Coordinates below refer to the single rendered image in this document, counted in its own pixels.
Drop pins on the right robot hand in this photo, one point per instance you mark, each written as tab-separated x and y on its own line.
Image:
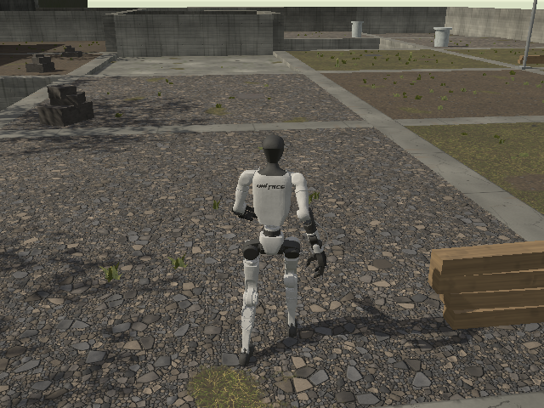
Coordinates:
321	257

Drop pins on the robot left upper arm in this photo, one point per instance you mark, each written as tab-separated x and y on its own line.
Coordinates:
241	191

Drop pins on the right robot shin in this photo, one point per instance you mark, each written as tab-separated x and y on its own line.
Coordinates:
292	300

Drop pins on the robot head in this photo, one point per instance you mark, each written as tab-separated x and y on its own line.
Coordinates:
273	147

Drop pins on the left robot hand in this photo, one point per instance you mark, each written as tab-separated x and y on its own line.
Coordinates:
249	215

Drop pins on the robot right forearm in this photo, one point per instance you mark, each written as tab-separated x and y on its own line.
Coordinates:
312	233

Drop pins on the robot right upper arm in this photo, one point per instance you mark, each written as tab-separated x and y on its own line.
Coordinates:
299	181

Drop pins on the robot left forearm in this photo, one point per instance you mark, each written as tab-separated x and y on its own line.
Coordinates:
237	213

